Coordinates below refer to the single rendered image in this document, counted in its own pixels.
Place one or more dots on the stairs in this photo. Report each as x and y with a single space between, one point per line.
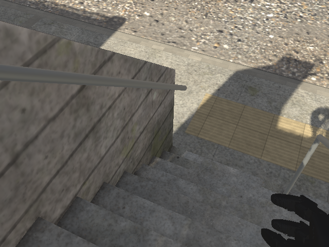
178 200

